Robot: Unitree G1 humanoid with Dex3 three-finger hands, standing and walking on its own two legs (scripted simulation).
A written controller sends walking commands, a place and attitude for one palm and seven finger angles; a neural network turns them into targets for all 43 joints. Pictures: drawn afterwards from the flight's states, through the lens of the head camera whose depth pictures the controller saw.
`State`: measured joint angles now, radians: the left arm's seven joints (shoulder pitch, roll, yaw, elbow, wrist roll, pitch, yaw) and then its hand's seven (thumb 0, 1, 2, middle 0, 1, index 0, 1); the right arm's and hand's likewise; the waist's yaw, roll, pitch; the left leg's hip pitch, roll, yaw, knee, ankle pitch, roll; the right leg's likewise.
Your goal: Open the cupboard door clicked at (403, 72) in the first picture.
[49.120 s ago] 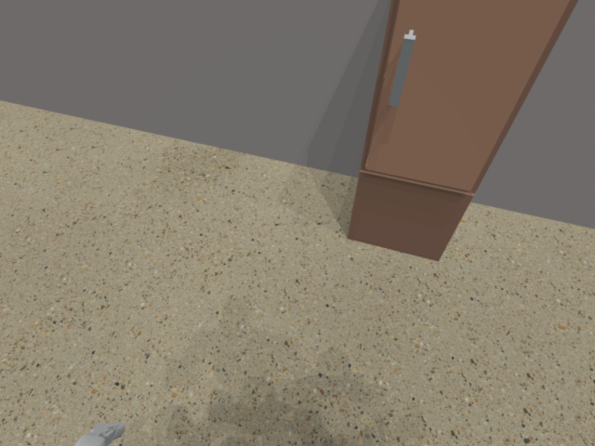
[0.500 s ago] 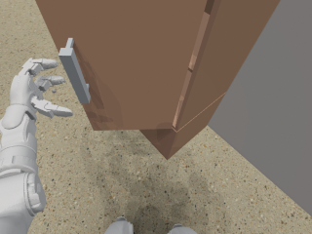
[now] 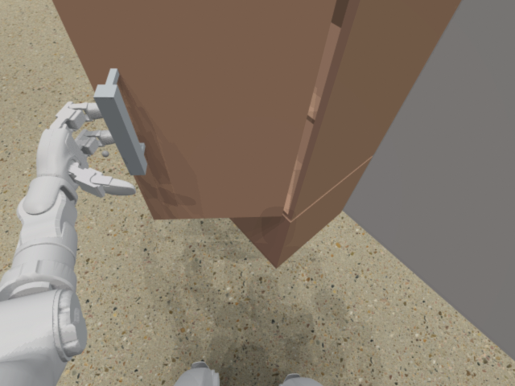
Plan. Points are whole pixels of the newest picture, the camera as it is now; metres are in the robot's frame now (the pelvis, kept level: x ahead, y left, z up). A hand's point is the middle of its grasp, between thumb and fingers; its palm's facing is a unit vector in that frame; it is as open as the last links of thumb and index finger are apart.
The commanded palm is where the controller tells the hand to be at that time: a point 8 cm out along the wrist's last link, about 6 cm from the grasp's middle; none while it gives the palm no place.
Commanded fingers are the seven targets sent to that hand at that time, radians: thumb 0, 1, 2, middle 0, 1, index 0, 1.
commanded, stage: slide the fingers in behind the handle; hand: left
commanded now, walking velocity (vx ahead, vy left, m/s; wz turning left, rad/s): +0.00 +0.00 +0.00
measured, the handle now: (127, 125) +0.52 +0.20 +0.08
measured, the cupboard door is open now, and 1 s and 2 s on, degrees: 52 52 55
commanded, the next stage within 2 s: close the thumb around the handle in 1.14 s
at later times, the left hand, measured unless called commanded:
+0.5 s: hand (124, 153) +0.45 +0.19 +0.09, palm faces +0.03 -1.00 -0.01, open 14.1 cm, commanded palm +0.43 +0.23 +0.09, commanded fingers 0.00 -0.50 0.30 -0.30 -1.20 -0.30 -1.20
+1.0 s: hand (139, 150) +0.47 +0.17 +0.08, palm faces +0.06 -1.00 -0.01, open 14.0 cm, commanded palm +0.43 +0.22 +0.09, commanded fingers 0.00 -0.50 0.30 -0.30 -1.20 -0.30 -1.20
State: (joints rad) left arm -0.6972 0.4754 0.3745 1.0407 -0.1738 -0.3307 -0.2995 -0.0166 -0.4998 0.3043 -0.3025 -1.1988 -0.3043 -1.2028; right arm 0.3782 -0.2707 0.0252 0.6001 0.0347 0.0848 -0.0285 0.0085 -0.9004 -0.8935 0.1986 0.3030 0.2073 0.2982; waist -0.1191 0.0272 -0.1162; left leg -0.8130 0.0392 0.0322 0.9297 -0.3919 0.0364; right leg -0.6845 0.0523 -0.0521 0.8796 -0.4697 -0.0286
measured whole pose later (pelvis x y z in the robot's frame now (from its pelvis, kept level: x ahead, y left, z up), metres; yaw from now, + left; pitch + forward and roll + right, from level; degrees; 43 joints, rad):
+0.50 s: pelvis -0.01 +0.00 +0.00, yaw +1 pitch +15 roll -3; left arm -0.75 0.39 0.28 1.04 -0.16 -0.37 -0.21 -0.02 -0.50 0.30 -0.28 -1.20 -0.28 -1.20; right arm 0.36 -0.27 0.01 0.64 0.02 0.06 -0.01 0.01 -0.90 -0.89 0.20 0.30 0.21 0.30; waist -0.11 0.03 -0.11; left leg -0.83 0.02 0.02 0.95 -0.39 0.04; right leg -0.70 0.04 -0.07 0.90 -0.47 -0.03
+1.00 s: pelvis +0.00 +0.00 +0.00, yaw +0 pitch +16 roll -2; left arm -0.74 0.36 0.29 1.04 -0.14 -0.38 -0.13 -0.02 -0.50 0.30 -0.30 -1.20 -0.29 -1.20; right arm 0.39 -0.26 0.01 0.65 0.02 0.07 0.00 0.01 -0.90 -0.89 0.20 0.30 0.21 0.30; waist -0.12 0.04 -0.11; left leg -0.83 0.03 0.03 0.95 -0.40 0.03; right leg -0.71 0.05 -0.05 0.91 -0.48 -0.03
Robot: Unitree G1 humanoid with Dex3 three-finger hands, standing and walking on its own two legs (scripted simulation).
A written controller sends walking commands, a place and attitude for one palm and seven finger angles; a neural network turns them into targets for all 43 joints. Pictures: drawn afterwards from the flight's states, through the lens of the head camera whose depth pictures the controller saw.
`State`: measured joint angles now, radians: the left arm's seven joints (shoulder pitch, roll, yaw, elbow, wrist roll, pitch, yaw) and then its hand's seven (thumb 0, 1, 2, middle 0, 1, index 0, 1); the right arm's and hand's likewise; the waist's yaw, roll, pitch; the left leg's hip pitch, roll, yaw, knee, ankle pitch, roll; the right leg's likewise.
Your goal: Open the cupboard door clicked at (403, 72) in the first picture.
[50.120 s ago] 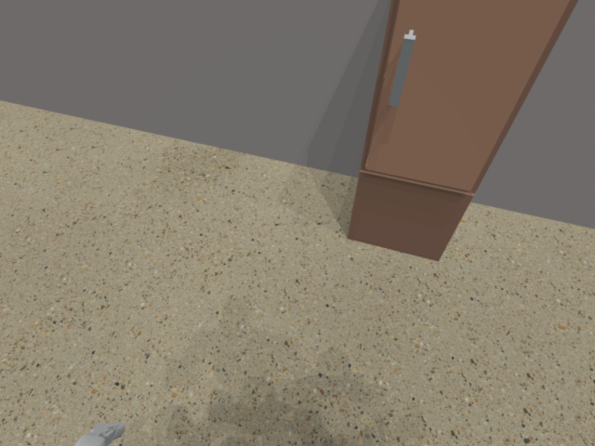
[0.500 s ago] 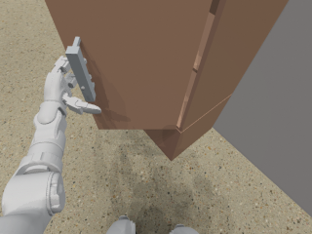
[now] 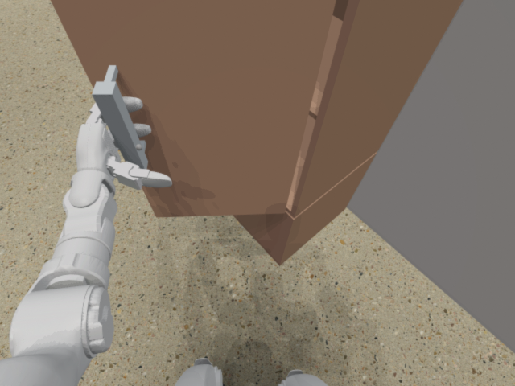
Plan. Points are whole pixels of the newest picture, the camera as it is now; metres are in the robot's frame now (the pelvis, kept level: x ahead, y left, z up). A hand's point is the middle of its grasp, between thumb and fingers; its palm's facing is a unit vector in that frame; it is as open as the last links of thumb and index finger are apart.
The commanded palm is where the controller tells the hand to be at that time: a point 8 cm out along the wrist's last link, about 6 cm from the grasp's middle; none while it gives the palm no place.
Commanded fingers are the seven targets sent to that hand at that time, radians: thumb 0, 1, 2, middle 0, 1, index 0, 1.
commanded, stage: slide the fingers in behind the handle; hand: left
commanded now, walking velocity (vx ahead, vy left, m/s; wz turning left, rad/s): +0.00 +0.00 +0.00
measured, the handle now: (127, 123) +0.52 +0.20 +0.09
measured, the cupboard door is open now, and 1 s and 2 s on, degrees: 52 55 98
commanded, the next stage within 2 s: close the thumb around the handle in 0.14 s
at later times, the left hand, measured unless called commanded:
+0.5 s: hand (138, 152) +0.46 +0.17 +0.08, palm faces +0.06 -1.00 -0.01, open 12.2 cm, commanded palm +0.43 +0.22 +0.09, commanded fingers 0.00 0.28 0.64 -0.36 -1.28 -0.36 -1.28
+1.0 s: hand (138, 155) +0.45 +0.17 +0.08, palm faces +0.07 -1.00 -0.01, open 6.1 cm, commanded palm +0.42 +0.21 +0.09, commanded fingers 0.00 0.90 0.90 -0.40 -1.35 -0.40 -1.35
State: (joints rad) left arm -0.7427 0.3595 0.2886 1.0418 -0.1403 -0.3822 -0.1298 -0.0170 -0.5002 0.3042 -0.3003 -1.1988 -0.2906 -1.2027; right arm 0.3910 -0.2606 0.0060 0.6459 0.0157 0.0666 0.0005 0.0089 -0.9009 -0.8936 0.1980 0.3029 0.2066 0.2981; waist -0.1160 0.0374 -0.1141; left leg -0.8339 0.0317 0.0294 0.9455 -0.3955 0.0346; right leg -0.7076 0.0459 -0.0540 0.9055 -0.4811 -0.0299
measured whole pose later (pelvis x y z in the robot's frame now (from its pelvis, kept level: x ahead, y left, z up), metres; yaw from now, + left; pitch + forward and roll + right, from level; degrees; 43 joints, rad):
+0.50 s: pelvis +0.00 -0.01 +0.00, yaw +1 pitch +15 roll -2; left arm -0.70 0.34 0.28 1.01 -0.15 -0.38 -0.14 -0.02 -0.20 0.43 -0.31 -1.23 -0.30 -1.23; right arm 0.35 -0.26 0.01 0.64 0.02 0.06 0.00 0.01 -0.90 -0.89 0.20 0.30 0.21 0.30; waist -0.10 0.03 -0.12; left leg -0.81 0.03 0.02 0.94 -0.40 0.03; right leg -0.68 0.04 -0.06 0.90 -0.49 -0.04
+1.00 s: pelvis +0.00 -0.01 +0.00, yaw +1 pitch +15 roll -2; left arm -0.71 0.34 0.27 1.04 -0.15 -0.40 -0.13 0.00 0.67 0.80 -0.36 -1.34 -0.34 -1.35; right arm 0.35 -0.26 0.01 0.66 0.02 0.05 -0.01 0.01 -0.90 -0.89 0.20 0.30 0.21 0.30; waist -0.10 0.04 -0.11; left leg -0.81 0.03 0.02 0.94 -0.39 0.03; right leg -0.68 0.04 -0.06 0.91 -0.48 -0.04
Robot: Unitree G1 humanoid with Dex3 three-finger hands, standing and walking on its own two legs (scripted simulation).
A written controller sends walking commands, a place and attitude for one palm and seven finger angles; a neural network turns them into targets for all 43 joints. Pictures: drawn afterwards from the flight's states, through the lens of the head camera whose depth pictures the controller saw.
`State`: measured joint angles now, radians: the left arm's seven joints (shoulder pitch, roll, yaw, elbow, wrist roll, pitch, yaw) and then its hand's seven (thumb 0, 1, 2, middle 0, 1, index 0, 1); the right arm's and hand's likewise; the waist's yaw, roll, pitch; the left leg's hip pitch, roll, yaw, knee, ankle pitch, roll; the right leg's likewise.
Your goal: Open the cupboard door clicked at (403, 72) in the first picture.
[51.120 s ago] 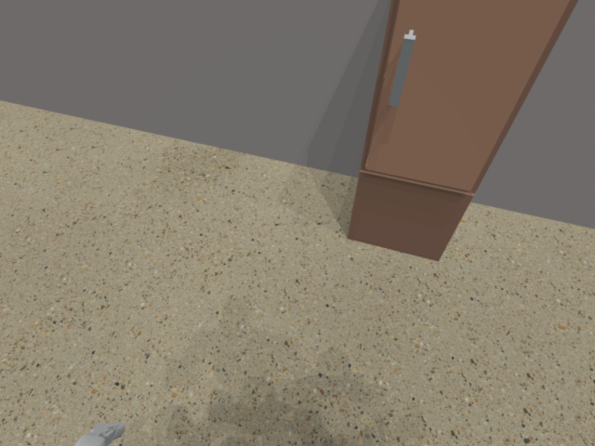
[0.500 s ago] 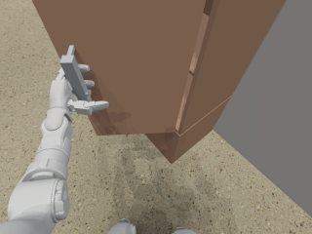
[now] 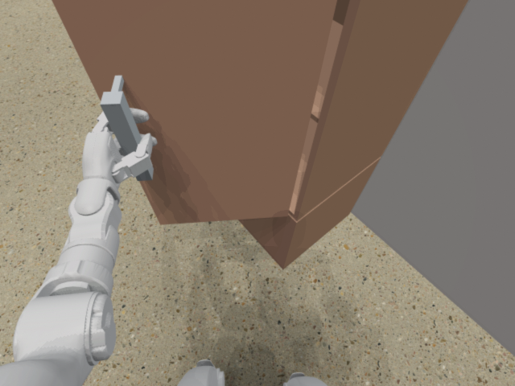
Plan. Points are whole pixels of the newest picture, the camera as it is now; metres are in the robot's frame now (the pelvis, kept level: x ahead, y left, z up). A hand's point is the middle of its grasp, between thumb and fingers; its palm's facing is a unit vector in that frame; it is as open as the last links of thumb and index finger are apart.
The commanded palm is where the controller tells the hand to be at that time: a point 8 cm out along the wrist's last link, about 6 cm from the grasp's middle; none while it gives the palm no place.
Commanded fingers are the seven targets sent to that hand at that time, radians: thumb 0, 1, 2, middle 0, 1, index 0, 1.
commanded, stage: pull the door open along its arc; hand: left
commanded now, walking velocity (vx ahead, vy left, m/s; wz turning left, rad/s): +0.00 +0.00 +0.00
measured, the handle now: (132, 131) +0.51 +0.19 +0.08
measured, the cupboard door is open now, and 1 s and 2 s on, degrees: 55 98 98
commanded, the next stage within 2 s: open thumb and fingers to let go in 1.08 s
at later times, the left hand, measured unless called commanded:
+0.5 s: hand (160, 215) +0.35 +0.13 +0.09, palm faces +0.01 -1.00 +0.05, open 6.7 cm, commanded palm +0.29 +0.20 +0.09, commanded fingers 0.00 0.90 0.90 -0.40 -1.35 -0.40 -1.35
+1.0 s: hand (224, 266) +0.27 +0.04 +0.09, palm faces +0.36 -0.93 -0.03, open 7.0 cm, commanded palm +0.19 +0.08 +0.09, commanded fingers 0.00 0.90 0.90 -0.40 -1.35 -0.40 -1.35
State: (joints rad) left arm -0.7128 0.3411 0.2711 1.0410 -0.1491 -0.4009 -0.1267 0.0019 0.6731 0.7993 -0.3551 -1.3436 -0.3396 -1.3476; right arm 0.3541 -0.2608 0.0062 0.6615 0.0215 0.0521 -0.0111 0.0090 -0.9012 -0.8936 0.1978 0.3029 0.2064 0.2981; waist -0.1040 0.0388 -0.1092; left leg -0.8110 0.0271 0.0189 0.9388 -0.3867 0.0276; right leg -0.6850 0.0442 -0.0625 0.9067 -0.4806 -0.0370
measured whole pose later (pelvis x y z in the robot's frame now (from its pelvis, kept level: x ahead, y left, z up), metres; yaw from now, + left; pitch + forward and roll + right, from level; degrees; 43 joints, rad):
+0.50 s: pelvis +0.02 +0.00 +0.02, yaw -2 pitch +10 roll -1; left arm -0.04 0.14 0.09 0.29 -0.21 -0.29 -0.04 0.02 0.62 0.68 -0.33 -1.34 -0.31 -1.33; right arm 0.32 -0.24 -0.01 0.54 0.03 0.03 0.02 0.01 -0.90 -0.89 0.20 0.30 0.20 0.30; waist -0.04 0.04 -0.13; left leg -0.63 0.03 0.08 0.84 -0.39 0.03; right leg -0.53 0.04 0.00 0.82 -0.47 -0.03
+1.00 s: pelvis +0.02 -0.05 +0.02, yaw +2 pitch +5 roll +2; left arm 0.37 -0.07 -0.22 -0.15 0.04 -0.06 0.47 0.04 0.59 0.71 -0.28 -1.20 -0.29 -1.30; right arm 0.21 -0.18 0.03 0.49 -0.05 0.10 0.02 0.01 -0.90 -0.89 0.20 0.30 0.21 0.30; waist -0.03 0.05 -0.14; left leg -0.52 0.02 -0.01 0.81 -0.38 -0.03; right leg -0.41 0.05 -0.08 0.83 -0.52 -0.10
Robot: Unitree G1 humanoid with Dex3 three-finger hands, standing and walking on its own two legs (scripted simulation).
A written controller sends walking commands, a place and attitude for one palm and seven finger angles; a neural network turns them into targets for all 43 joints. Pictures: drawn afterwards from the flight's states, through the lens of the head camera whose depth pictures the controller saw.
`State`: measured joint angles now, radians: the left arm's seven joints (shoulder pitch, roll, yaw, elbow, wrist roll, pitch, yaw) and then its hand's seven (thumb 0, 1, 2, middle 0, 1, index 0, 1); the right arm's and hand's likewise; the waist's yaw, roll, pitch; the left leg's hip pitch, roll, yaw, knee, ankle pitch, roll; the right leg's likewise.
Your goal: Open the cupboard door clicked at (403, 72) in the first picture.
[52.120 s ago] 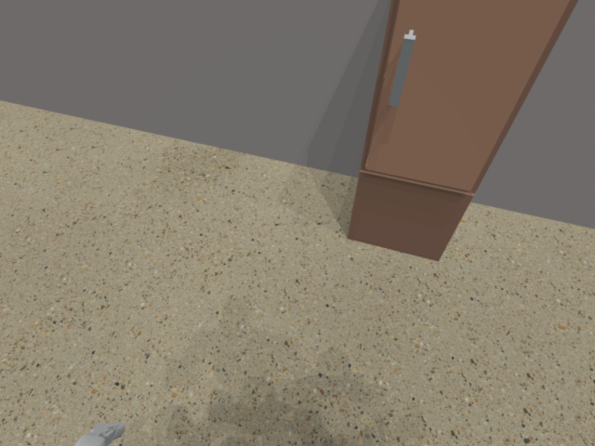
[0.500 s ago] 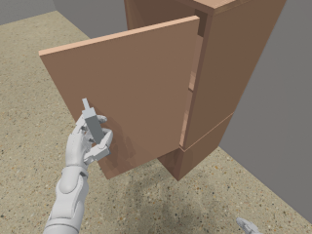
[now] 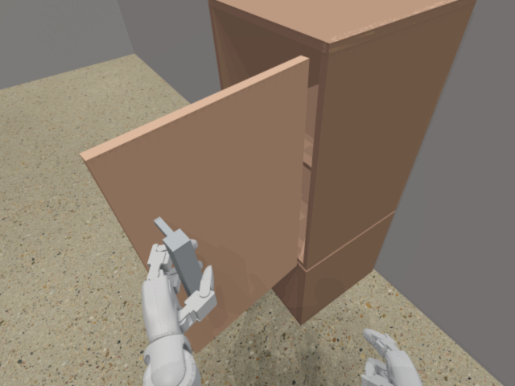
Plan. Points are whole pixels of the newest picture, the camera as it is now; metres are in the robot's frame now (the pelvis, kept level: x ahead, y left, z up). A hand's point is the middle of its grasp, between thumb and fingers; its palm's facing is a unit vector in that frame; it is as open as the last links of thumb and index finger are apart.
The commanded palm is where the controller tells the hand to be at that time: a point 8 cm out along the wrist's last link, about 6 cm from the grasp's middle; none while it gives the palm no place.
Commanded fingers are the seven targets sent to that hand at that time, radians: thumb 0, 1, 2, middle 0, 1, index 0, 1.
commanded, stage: pull the door open along its arc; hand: left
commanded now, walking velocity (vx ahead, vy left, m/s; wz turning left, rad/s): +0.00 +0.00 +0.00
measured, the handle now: (182, 265) +0.29 +0.13 +0.07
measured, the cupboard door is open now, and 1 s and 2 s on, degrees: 98 98 100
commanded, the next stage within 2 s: open thumb and fingers to let go in 0.08 s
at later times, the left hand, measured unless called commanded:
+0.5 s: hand (212, 294) +0.24 +0.07 +0.07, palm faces +0.36 -0.93 -0.03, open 8.6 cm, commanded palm +0.19 +0.12 +0.07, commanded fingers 0.00 -0.29 0.39 -0.31 -1.22 -0.31 -1.22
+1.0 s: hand (197, 300) +0.23 +0.09 +0.07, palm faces +0.27 -0.96 -0.02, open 15.2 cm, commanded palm +0.19 +0.12 +0.07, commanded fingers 0.00 -0.50 0.30 -0.15 -0.30 -0.15 -0.30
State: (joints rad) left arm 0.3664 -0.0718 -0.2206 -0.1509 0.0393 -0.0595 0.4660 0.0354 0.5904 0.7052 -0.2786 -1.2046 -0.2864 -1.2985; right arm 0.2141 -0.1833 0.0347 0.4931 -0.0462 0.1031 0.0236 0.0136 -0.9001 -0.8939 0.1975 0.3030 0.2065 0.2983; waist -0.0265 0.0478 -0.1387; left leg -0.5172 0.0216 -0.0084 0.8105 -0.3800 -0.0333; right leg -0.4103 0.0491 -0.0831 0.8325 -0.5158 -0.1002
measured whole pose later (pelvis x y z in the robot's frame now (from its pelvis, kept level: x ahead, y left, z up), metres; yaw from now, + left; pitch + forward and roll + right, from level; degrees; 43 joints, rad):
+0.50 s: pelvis +0.00 -0.02 +0.00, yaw -1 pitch +8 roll +4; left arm 0.41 -0.08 -0.21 -0.15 0.02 -0.18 0.45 0.01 0.29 0.65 -0.31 -1.25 -0.34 -1.28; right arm 0.20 -0.22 0.00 0.52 -0.04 0.04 0.00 0.02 -0.90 -0.89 0.19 0.30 0.20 0.30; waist 0.01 0.05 -0.14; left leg -0.57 -0.02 -0.09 0.84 -0.37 0.00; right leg -0.48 0.05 -0.06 0.88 -0.54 -0.12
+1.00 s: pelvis -0.02 +0.03 -0.01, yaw -1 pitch +6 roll +0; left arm 0.30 -0.04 -0.30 -0.12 0.06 -0.13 0.51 -0.01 -0.49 0.31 -0.24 -0.68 -0.24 -0.68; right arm 0.19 -0.21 0.01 0.50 -0.04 0.01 0.01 0.02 -0.90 -0.89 0.20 0.30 0.20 0.30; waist -0.01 0.06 -0.12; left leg -0.61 -0.03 -0.09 0.91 -0.40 -0.03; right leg -0.50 0.04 -0.07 0.91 -0.52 -0.07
